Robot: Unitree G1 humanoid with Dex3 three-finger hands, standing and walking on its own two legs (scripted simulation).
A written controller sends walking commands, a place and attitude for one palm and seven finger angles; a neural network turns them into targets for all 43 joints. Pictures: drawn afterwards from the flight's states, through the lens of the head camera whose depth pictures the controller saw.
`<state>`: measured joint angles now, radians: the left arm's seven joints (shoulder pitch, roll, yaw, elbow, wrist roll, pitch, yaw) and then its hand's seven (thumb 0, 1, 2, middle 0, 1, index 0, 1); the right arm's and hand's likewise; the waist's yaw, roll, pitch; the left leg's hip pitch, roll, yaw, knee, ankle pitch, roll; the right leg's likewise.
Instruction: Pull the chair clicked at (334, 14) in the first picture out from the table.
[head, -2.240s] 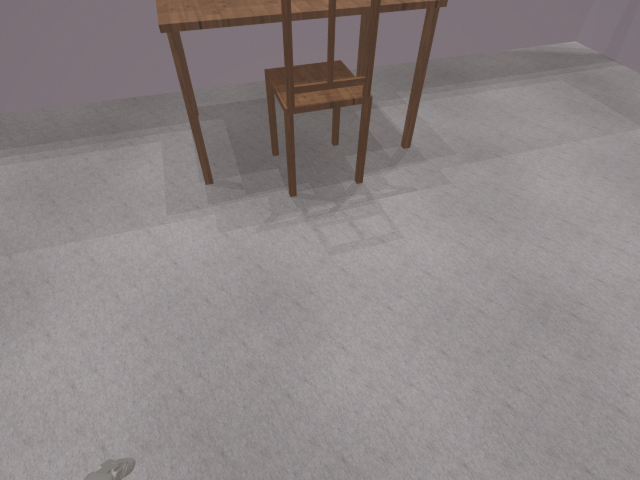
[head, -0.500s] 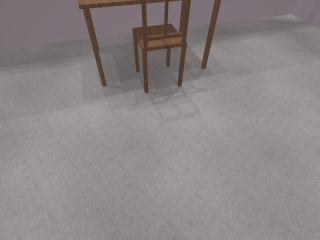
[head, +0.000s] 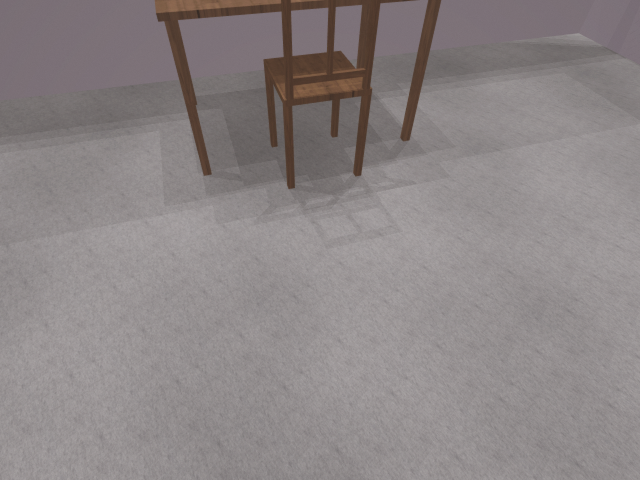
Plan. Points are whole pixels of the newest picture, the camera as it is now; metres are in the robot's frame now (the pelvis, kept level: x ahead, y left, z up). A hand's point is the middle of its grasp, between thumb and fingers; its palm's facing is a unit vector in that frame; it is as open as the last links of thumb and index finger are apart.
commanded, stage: walk to a spot facing it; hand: left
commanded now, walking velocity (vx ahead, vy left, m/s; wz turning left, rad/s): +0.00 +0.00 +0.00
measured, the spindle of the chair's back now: (331, 30) +1.58 +0.05 -0.07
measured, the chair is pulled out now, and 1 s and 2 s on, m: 0.00 0.00 0.00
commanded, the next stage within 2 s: none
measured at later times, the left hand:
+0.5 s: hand out of the picture +0.10 +0.17 -0.18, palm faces -0.18 -0.96 -0.20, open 7.4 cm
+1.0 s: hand (254, 396) +0.29 +0.13 -0.21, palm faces -0.25 -0.96 -0.13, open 7.4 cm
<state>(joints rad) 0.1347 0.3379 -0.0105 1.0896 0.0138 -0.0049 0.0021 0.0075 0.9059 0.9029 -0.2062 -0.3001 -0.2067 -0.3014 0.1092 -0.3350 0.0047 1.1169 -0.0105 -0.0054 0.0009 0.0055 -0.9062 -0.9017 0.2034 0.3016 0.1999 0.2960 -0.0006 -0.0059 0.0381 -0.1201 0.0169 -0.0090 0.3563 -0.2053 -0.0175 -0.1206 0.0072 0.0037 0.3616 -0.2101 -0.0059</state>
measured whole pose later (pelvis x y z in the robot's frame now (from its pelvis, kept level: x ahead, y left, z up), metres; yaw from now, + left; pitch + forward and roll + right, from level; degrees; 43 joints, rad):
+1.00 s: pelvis +0.26 -0.04 -0.02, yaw -20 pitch +0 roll -3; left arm 0.37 0.18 0.05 1.05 0.03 -0.04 0.00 0.01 0.91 0.90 -0.21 -0.30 -0.21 -0.30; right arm 0.14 -0.16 -0.04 0.96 -0.03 -0.06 0.02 0.00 -0.91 -0.90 0.20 0.30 0.20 0.30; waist 0.04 -0.04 0.02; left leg -0.42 0.08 0.11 0.62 -0.19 0.01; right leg -0.08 0.02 0.04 0.53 -0.43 0.01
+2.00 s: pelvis +0.65 -0.19 -0.01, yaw -34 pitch -1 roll -2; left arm 0.35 0.17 0.05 1.10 0.03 -0.06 0.00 0.00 0.92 0.90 -0.20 -0.30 -0.20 -0.30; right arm 0.20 -0.21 -0.07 1.01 -0.03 -0.03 0.02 0.02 -0.94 -0.90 0.20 0.30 0.19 0.29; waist 0.02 0.00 0.02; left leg -0.46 0.16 0.11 0.67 -0.21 -0.02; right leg -0.07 0.02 -0.14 0.43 -0.35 -0.02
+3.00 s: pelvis +0.96 -0.46 -0.02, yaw -35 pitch -1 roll -2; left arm 0.32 0.13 0.03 1.10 0.03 -0.05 0.02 0.00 0.91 0.90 -0.20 -0.30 -0.20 -0.30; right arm 0.15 -0.18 -0.05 1.01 -0.02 0.01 0.02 0.00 -0.92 -0.90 0.20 0.30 0.19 0.29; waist 0.02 0.00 0.07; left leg -0.44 0.11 0.14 0.68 -0.21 -0.01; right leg -0.06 -0.04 -0.30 0.47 -0.38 -0.01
